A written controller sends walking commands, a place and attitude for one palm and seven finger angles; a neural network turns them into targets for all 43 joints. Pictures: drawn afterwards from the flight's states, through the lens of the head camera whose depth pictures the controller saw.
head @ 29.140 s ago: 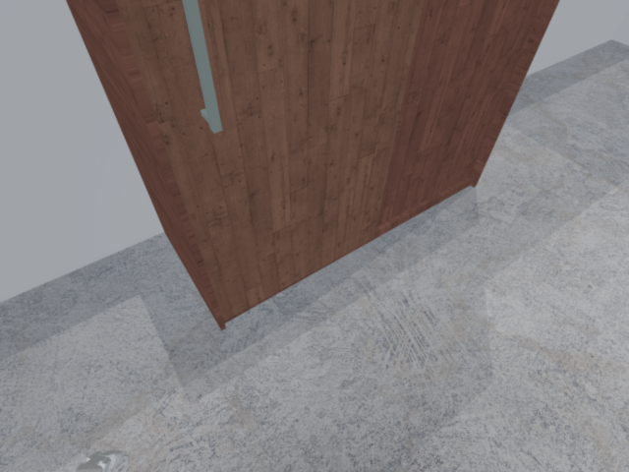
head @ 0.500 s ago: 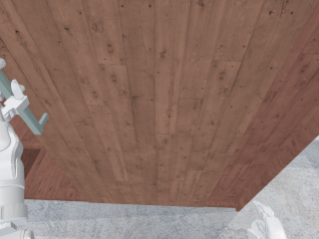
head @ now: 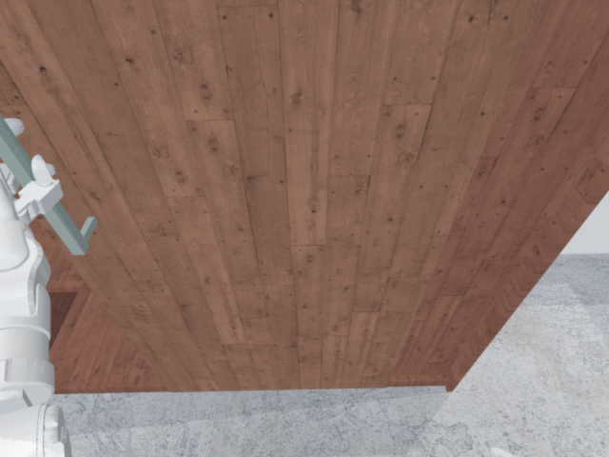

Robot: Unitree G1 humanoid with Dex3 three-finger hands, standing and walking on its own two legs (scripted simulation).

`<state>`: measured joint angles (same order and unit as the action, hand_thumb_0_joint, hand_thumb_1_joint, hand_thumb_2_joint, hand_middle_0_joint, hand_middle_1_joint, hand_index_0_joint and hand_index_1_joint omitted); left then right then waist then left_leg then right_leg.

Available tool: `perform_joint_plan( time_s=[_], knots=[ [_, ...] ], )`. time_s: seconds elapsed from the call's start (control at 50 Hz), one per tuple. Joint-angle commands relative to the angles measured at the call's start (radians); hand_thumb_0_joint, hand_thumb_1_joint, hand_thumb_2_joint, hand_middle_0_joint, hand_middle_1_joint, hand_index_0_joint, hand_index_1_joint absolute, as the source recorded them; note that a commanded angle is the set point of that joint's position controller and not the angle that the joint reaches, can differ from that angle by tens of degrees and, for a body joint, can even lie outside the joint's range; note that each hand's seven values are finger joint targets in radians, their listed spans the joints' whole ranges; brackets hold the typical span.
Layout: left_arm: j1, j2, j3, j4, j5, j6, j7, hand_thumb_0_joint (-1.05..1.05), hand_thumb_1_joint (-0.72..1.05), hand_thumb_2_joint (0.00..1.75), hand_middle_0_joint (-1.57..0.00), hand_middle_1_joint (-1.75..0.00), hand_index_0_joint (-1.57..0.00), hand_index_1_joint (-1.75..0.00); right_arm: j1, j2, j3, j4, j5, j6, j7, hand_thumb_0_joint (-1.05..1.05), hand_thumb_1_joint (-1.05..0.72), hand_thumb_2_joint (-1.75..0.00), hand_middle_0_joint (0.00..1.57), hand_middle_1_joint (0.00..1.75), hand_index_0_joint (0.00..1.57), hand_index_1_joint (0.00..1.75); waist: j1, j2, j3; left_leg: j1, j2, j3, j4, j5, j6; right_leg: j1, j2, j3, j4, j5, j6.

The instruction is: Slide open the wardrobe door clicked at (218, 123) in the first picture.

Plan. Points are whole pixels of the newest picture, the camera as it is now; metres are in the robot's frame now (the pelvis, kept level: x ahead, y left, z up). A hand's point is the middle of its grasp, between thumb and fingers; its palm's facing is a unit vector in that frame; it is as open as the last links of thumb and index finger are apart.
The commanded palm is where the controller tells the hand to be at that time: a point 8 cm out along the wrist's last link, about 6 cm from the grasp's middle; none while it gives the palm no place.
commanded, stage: stop walking and hold the door there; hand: left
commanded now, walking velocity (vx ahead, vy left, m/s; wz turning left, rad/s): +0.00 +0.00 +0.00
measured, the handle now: (31, 156) +0.41 +0.37 +0.20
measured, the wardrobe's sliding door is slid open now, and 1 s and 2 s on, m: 0.45 0.45 0.45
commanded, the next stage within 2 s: loosen the grip on the handle in 1.60 s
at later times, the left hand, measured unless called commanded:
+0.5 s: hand (45, 188) +0.37 +0.33 +0.19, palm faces +0.51 -0.84 -0.20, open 7.0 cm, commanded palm +0.33 +0.34 +0.17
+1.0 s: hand (43, 188) +0.37 +0.33 +0.19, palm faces +0.30 -0.95 -0.05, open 6.8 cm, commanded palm +0.34 +0.35 +0.17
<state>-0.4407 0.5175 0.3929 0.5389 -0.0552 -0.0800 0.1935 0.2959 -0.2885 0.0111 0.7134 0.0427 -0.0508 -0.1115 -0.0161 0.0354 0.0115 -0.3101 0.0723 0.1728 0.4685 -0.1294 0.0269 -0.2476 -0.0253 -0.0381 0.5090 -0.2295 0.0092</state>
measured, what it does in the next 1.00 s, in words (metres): steps to the left: right foot, then left foot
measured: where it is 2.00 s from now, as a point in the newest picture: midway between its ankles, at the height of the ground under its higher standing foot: outside the picture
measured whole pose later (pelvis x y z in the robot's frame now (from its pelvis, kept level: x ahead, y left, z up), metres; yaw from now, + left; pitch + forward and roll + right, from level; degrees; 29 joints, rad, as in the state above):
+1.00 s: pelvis -0.03 +0.14 -0.02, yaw +4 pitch -1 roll +2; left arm -0.58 0.24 0.16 0.13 -0.09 -0.11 0.16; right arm 0.14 -0.21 -0.02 0.68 0.03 -0.08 -0.06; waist 0.03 -0.02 0.21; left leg -0.41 0.09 0.06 0.67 -0.23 -0.06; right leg -0.36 -0.08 -0.01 0.93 -0.52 0.04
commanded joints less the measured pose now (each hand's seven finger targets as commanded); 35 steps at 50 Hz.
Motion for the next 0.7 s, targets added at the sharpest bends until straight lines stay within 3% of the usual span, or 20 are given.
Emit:
perform_joint_plan(
  time_s=[0.0, 0.12, 0.18, 0.22, 0.26, 0.32, 0.34, 0.36, 0.38, 0.4, 0.42, 0.46, 0.5, 0.54, 0.58, 0.6, 0.62, 0.64, 0.66, 0.68],
  knots=[
    [-0.288, 0.179, -0.059, -0.190, 0.034, -0.081, -0.044, 0.00, 0.90, 0.90, -0.45, -1.40, -0.45, -1.40, -0.100, -0.140, -0.046, -0.133, 0.003, -0.046, -0.001, 0.00, -0.90, -0.90, 0.20, 0.30, 0.20, 0.30, 0.009, 0.068, -0.174, 0.103, 0.136, -0.154, -0.150, -0.229, 0.002, -0.010, -0.030, 0.041, -0.090, -0.035, -0.009],
    [-0.301, 0.178, -0.066, -0.182, 0.033, -0.096, -0.054, 0.00, 0.90, 0.90, -0.45, -1.40, -0.45, -1.40, -0.109, -0.136, -0.056, -0.139, 0.000, -0.034, 0.005, 0.00, -0.90, -0.90, 0.20, 0.30, 0.20, 0.30, 0.001, -0.013, -0.183, 0.169, 0.071, -0.117, -0.006, -0.091, -0.014, -0.092, -0.108, 0.139, -0.159, -0.008, -0.033],
    [-0.286, 0.203, -0.050, -0.179, 0.035, -0.099, -0.050, 0.00, 0.90, 0.90, -0.45, -1.40, -0.45, -1.40, -0.117, -0.135, -0.061, -0.145, 0.001, -0.013, 0.007, 0.00, -0.90, -0.90, 0.20, 0.30, 0.20, 0.30, 0.001, -0.046, -0.177, 0.132, 0.049, -0.117, 0.065, -0.018, -0.021, -0.071, -0.187, 0.179, -0.142, 0.126, -0.051],
    [-0.286, 0.175, -0.070, -0.195, 0.034, -0.104, -0.052, 0.00, 0.90, 0.90, -0.45, -1.40, -0.45, -1.40, -0.130, -0.128, -0.062, -0.154, 0.001, -0.001, 0.009, 0.00, -0.90, -0.90, 0.20, 0.30, 0.20, 0.30, 0.002, -0.091, -0.174, 0.112, 0.035, -0.124, 0.105, 0.000, -0.028, -0.058, -0.238, 0.202, -0.127, 0.209, -0.064],
    [-0.294, 0.183, -0.063, -0.215, 0.032, -0.105, -0.048, 0.00, 0.90, 0.90, -0.45, -1.40, -0.45, -1.40, -0.139, -0.131, -0.065, -0.154, 0.001, 0.009, 0.009, 0.00, -0.90, -0.90, 0.20, 0.30, 0.20, 0.30, 0.006, -0.113, -0.187, 0.098, 0.039, -0.132, 0.096, 0.054, -0.030, -0.014, -0.265, 0.187, -0.079, 0.335, -0.067],
    [-0.304, 0.129, -0.096, -0.289, 0.031, -0.111, -0.048, 0.00, 0.90, 0.90, -0.45, -1.40, -0.45, -1.40, -0.170, -0.124, -0.060, -0.174, 0.001, 0.013, 0.009, 0.00, -0.90, -0.90, 0.20, 0.30, 0.20, 0.30, 0.008, -0.070, -0.221, 0.154, 0.085, -0.150, 0.028, 0.202, -0.019, -0.021, -0.212, 0.103, 0.018, 0.344, -0.031],
    [-0.300, 0.122, -0.111, -0.316, 0.026, -0.113, -0.049, 0.00, 0.90, 0.90, -0.45, -1.40, -0.45, -1.40, -0.189, -0.138, -0.060, -0.174, 0.002, 0.018, 0.005, 0.00, -0.90, -0.90, 0.20, 0.30, 0.20, 0.30, 0.012, 0.015, -0.228, 0.181, 0.132, -0.193, -0.007, 0.265, -0.002, -0.040, -0.158, 0.048, 0.079, 0.251, -0.011],
    [-0.292, 0.071, -0.144, -0.355, 0.020, -0.117, -0.054, 0.00, 0.90, 0.90, -0.45, -1.40, -0.45, -1.40, -0.194, -0.134, -0.055, -0.189, 0.005, 0.016, 0.009, 0.00, -0.90, -0.90, 0.20, 0.30, 0.20, 0.30, 0.016, 0.108, -0.252, 0.191, 0.195, -0.265, -0.055, 0.348, 0.029, -0.057, -0.099, -0.004, 0.184, 0.002, 0.007],
    [-0.294, 0.055, -0.157, -0.395, 0.017, -0.124, -0.059, 0.00, 0.90, 0.90, -0.45, -1.40, -0.45, -1.40, -0.195, -0.127, -0.056, -0.200, 0.002, 0.004, 0.014, 0.00, -0.90, -0.90, 0.20, 0.30, 0.20, 0.30, 0.016, 0.189, -0.263, 0.192, 0.237, -0.310, -0.120, 0.325, 0.060, -0.085, -0.052, -0.026, 0.303, -0.252, 0.009],
    [-0.303, 0.054, -0.158, -0.417, 0.020, -0.129, -0.060, 0.00, 0.90, 0.90, -0.45, -1.40, -0.45, -1.40, -0.186, -0.125, -0.058, -0.196, -0.001, -0.009, 0.017, 0.00, -0.90, -0.90, 0.20, 0.30, 0.20, 0.30, 0.020, 0.219, -0.266, 0.189, 0.250, -0.315, -0.163, 0.231, 0.081, -0.103, -0.040, -0.033, 0.403, -0.352, 0.003],
    [-0.320, 0.034, -0.178, -0.429, 0.015, -0.123, -0.060, 0.00, 0.90, 0.90, -0.45, -1.40, -0.45, -1.40, -0.183, -0.123, -0.061, -0.192, 0.003, -0.020, 0.019, 0.00, -0.90, -0.90, 0.20, 0.30, 0.20, 0.30, 0.016, 0.209, -0.276, 0.202, 0.235, -0.290, -0.166, 0.175, 0.085, -0.110, -0.042, -0.035, 0.450, -0.337, 0.003],
    [-0.354, 0.016, -0.202, -0.433, 0.008, -0.105, -0.060, 0.00, 0.90, 0.90, -0.45, -1.40, -0.45, -1.40, -0.182, -0.121, -0.061, -0.183, 0.007, -0.035, 0.021, 0.00, -0.90, -0.90, 0.20, 0.30, 0.20, 0.30, 0.011, 0.134, -0.292, 0.230, 0.207, -0.238, -0.137, 0.216, 0.091, -0.104, -0.043, -0.050, 0.446, -0.306, 0.015],
    [-0.381, -0.007, -0.228, -0.430, 0.004, -0.080, -0.060, 0.00, 0.90, 0.90, -0.45, -1.40, -0.45, -1.40, -0.200, -0.111, -0.054, -0.185, 0.005, -0.042, 0.029, 0.00, -0.90, -0.90, 0.20, 0.30, 0.20, 0.30, 0.015, 0.106, -0.281, 0.187, 0.182, -0.209, -0.173, 0.098, 0.078, -0.043, -0.038, -0.083, 0.390, -0.299, 0.013],
    [-0.387, 0.059, -0.177, -0.399, 0.008, -0.064, -0.052, 0.00, 0.90, 0.90, -0.45, -1.40, -0.45, -1.40, -0.212, -0.117, -0.050, -0.189, -0.005, -0.040, 0.035, 0.00, -0.90, -0.90, 0.20, 0.30, 0.20, 0.30, 0.029, 0.123, -0.269, 0.143, 0.146, -0.174, -0.195, -0.016, 0.047, 0.039, -0.043, -0.114, 0.242, -0.271, 0.000],
    [-0.413, 0.028, -0.208, -0.405, 0.005, -0.065, -0.058, 0.00, 0.90, 0.90, -0.45, -1.40, -0.45, -1.40, -0.242, -0.091, -0.032, -0.199, -0.014, -0.035, 0.053, 0.00, -0.90, -0.90, 0.20, 0.30, 0.20, 0.30, 0.053, 0.094, -0.262, 0.051, 0.102, -0.162, -0.092, -0.095, -0.018, 0.179, -0.104, -0.080, -0.039, -0.163, -0.054],
    [-0.393, 0.082, -0.169, -0.359, 0.013, -0.068, -0.057, 0.00, 0.90, 0.90, -0.45, -1.40, -0.45, -1.40, -0.236, -0.097, -0.037, -0.194, -0.020, -0.024, 0.061, 0.00, -0.90, -0.90, 0.20, 0.30, 0.20, 0.30, 0.060, -0.077, -0.217, -0.094, 0.034, -0.149, 0.128, -0.196, -0.064, 0.219, -0.280, 0.142, -0.186, -0.116, -0.141],
    [-0.399, 0.131, -0.143, -0.325, 0.019, -0.080, -0.053, 0.00, 0.90, 0.90, -0.45, -1.40, -0.45, -1.40, -0.219, -0.114, -0.046, -0.193, -0.020, -0.012, 0.062, 0.00, -0.90, -0.90, 0.20, 0.30, 0.20, 0.30, 0.067, -0.323, -0.135, -0.323, -0.054, -0.197, 0.527, -0.383, -0.100, 0.212, -0.603, 0.576, -0.271, 0.109, -0.267],
    [-0.399, 0.124, -0.129, -0.290, 0.005, -0.069, -0.043, 0.00, 0.90, 0.90, -0.45, -1.40, -0.45, -1.40, -0.204, -0.157, -0.054, -0.160, -0.027, -0.017, 0.069, 0.00, -0.90, -0.90, 0.20, 0.30, 0.20, 0.30, 0.058, -0.237, -0.158, -0.369, -0.041, -0.312, 0.725, -0.391, -0.101, 0.185, -0.650, 0.495, -0.213, 0.374, -0.273],
    [-0.497, 0.014, -0.217, -0.426, -0.009, -0.081, -0.052, 0.00, 0.90, 0.90, -0.45, -1.40, -0.45, -1.40, -0.228, -0.097, -0.035, -0.169, -0.015, -0.027, 0.073, 0.00, -0.90, -0.90, 0.20, 0.30, 0.20, 0.30, 0.040, -0.273, -0.178, -0.416, -0.009, -0.341, 0.752, -0.384, -0.089, 0.306, -0.579, 0.359, -0.097, 0.581, -0.227],
    [-0.514, 0.039, -0.173, -0.457, 0.003, -0.103, -0.043, 0.00, 0.90, 0.90, -0.45, -1.40, -0.45, -1.40, -0.232, -0.068, -0.017, -0.169, -0.010, -0.038, 0.066, 0.00, -0.90, -0.90, 0.20, 0.30, 0.20, 0.30, 0.037, -0.307, -0.164, -0.427, 0.013, -0.296, 0.715, -0.365, -0.083, 0.341, -0.508, 0.195, -0.046, 0.661, -0.152]
  ],
)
